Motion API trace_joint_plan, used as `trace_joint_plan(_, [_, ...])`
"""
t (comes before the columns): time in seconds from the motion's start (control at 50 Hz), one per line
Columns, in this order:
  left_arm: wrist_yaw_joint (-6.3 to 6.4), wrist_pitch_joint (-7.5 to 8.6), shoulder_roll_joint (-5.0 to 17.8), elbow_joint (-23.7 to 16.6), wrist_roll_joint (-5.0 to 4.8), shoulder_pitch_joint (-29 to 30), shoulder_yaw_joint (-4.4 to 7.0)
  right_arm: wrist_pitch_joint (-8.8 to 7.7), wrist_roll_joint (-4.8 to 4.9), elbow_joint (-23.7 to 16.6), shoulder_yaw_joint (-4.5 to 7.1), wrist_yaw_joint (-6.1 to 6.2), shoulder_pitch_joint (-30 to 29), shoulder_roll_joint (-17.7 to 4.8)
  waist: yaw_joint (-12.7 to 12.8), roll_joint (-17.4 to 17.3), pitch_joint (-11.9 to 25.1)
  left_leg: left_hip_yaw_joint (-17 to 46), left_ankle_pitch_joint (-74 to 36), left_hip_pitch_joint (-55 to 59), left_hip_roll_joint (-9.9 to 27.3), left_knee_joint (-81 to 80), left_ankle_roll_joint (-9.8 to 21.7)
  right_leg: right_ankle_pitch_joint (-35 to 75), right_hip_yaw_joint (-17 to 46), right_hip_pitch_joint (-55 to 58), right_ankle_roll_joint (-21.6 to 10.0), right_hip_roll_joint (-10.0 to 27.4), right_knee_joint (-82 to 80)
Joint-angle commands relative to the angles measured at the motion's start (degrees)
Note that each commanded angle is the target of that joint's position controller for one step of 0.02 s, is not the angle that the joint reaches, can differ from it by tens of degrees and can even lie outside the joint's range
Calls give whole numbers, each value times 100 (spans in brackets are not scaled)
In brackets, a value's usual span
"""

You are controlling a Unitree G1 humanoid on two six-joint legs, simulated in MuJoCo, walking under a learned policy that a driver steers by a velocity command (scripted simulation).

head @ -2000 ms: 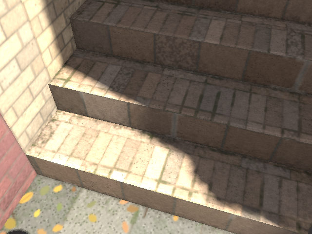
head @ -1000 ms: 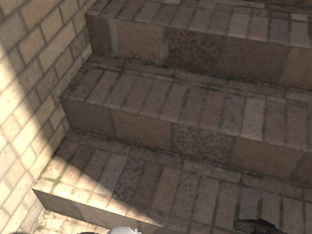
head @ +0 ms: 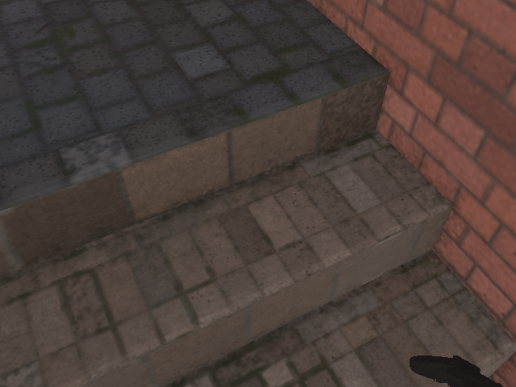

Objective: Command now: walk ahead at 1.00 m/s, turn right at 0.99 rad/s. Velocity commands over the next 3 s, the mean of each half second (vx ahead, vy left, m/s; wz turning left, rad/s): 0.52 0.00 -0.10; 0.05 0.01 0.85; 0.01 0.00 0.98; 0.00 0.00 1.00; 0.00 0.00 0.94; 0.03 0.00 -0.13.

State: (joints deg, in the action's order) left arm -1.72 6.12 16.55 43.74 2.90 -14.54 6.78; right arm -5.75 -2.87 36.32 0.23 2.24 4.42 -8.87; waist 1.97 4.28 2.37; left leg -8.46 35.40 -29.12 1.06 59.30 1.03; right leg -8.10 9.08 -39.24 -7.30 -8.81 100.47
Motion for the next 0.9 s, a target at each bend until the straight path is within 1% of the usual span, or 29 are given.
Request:
trace_joint_plan(0.02, [33,-298,-777,-1275,83,1041,-436,-272,14,897,137,-122,964,138,114,-170,-122,2825,-1570,2263,1876,-3380,505,-886,430,-3183,-262,794,2632])
trace_joint_plan(0.08, [140,-591,-792,-1763,-175,1929,-537,-427,-45,1373,92,-249,745,129,396,-279,-1464,155,-4124,733,1184,-4711,-117,-1748,-508,-2769,-294,631,1132])
trace_joint_plan(0.12, [267,-632,-892,-2089,47,2572,-582,-518,-22,1804,180,-234,1748,-334,21,-1075,-1461,26,-6961,1399,1190,-5121,169,-2393,-896,-3172,-349,441,1524])
trace_joint_plan(0.18, [292,-287,-978,-2302,-61,2567,-853,-398,291,2314,183,-60,2549,-741,328,-686,-1236,-531,-9421,2095,832,-5375,305,-3381,-1656,-2343,-286,467,-986])
trace_joint_plan(0.2, [99,-250,-626,-1897,-300,1576,-933,-380,649,1918,202,17,2137,-1054,635,49,304,-318,-11576,993,801,-5062,574,-1041,-2300,1465,-187,298,-3296])
trace_joint_plan(0.22, [-292,-1165,-556,-3023,-426,2677,-1046,-238,-380,2619,507,-1317,2837,-2901,1717,-1566,2219,1120,-16297,-306,1997,-4574,1146,-916,-2277,3992,256,-597,-3231])
trace_joint_plan(0.24, [73,-910,306,-1392,-132,-751,-452,-547,769,1135,751,-532,1012,-2675,2043,-1285,2368,266,-14617,1600,1220,-2229,281,157,-1803,4520,-24,-216,-4580])
trace_joint_plan(0.26, [175,-752,815,-930,87,-896,-251,-646,789,1071,568,-434,1095,-2077,1848,27,2904,253,-6120,485,8,1419,-18,3314,1192,5385,-980,1399,-5955])
trace_joint_plan(0.28, [-210,-1289,614,-785,124,-2676,-628,-228,-142,2204,704,-1459,4034,-2006,1855,1591,6260,3107,-2511,-145,-505,4496,555,6286,4395,7284,-2626,2884,-6288])
trace_joint_plan(0.3, [-205,-1046,1045,75,375,-2765,-332,-79,214,1479,843,-1410,2913,-1818,1568,437,2906,3352,-2997,-1914,-1311,6385,406,7399,4096,5816,-2449,2781,-6440])
trace_joint_plan(0.32, [-301,-826,1135,341,170,-1694,-312,22,235,1113,865,-1301,2219,-1782,1002,108,1823,2905,-2834,-3319,-1314,7211,357,6930,2610,5146,-1963,2661,-6350])
trace_joint_plan(0.34, [-430,-665,369,288,3,-413,-604,47,50,1114,795,-1068,2323,-1358,329,-137,2082,2959,-2634,-3409,-930,6827,498,6128,1938,4814,-1850,2736,-6393])
trace_joint_plan(0.38, [-400,-294,-864,499,96,1036,-866,81,31,672,171,-711,2056,55,-780,-1037,460,1937,-2143,-3056,162,6386,627,4213,43,2128,-983,2359,-7445])
trace_joint_plan(0.42, [-182,-175,-1223,372,80,1521,-890,264,205,707,-31,-585,2691,342,-1285,-48,372,1613,-348,-3155,79,7114,627,3270,-908,1439,-736,2318,-8128])
trace_joint_plan(0.46, [161,87,-432,123,211,2176,-644,195,402,412,-68,-579,2318,11,-1444,-349,662,1238,-366,-2634,-228,7033,278,3090,-1777,700,-334,2024,-8409])
trace_joint_plan(0.5, [194,181,655,-229,521,2360,-452,279,566,-167,143,-497,1446,-916,-1445,-473,1079,1062,-1194,-2225,-188,5234,-53,2468,-2586,744,-176,1638,-8299])
trace_joint_plan(0.54, [145,61,1520,-421,213,2291,-92,382,404,-413,101,-632,1311,-889,-1535,-20,1199,761,-758,-1789,-310,2935,-313,3463,-2810,1782,-406,1839,-8366])
trace_joint_plan(0.58, [31,136,1608,-521,184,1794,-1,396,352,12,-10,-828,1981,-615,-1213,385,828,627,-1147,-1980,-464,2729,-297,6174,-2900,3089,-667,2649,-7986])
trace_joint_plan(0.6, [357,-15,796,-36,-278,822,-200,864,288,130,136,141,1905,-80,-1017,315,952,-233,-318,-1214,-534,3344,503,7284,-3147,3538,-170,2957,-8096])
trace_joint_plan(0.62, [497,-131,645,6,-417,779,-266,1074,138,-47,137,501,2192,-122,-1175,559,534,-17,96,-1352,-573,2906,758,7695,-3280,3822,91,2899,-7774])
trace_joint_plan(0.64, [-176,99,1260,-787,178,2069,52,606,556,-401,236,-192,2696,-1199,-1418,328,-151,1031,-1399,-1914,-836,602,489,7634,-2705,3766,-386,3099,-6347])
trace_joint_plan(0.66, [-487,-40,1006,-879,197,2667,102,385,312,247,572,-262,3276,-1540,-1327,-524,632,1753,-4956,-97,-942,-377,1003,4602,-2739,1932,-129,2543,-4753])
trace_joint_plan(0.68, [-860,-295,-130,-1295,495,1544,-59,465,193,-329,773,-159,2338,-2477,-110,-3067,1332,5883,-6405,176,-219,-2612,2615,-1995,-1710,366,358,1123,-1937])
trace_joint_plan(0.7, [-967,-500,-138,-1025,69,831,-156,535,229,-351,597,-295,2021,-2311,-164,-2689,1694,7451,-4126,219,485,-3502,2535,-1529,175,43,383,482,-385])
trace_joint_plan(0.72, [-784,-500,24,-998,-344,1631,-170,447,135,-216,440,-373,1799,-1567,-618,-1815,727,6686,-391,-372,297,-3391,1741,-832,553,-1144,352,395,-82])
trace_joint_plan(0.76, [-48,-230,-141,-918,57,1866,-406,104,484,150,192,-299,1302,-1024,-308,-1292,272,5032,107,-767,-479,-2381,1188,191,326,-1359,404,614,-541])
trace_joint_plan(0.78, [92,-222,-190,-1001,177,2102,-506,57,391,341,132,-286,1067,-891,-142,-889,513,4837,-266,-1180,-723,-2260,1180,208,248,-947,369,523,-292])
trace_joint_plan(0.84, [167,-286,294,-806,73,1829,-419,11,305,-107,80,-137,500,-975,-152,-608,866,4570,-1146,-778,-780,-2491,1096,286,216,-644,832,480,-781])
trace_joint_plan(0.9, [159,-212,284,-879,30,2300,-450,76,154,-5,101,-72,1594,-903,-623,-908,1041,4873,-2665,662,-478,-2191,1227,-532,405,-1511,995,336,-167])
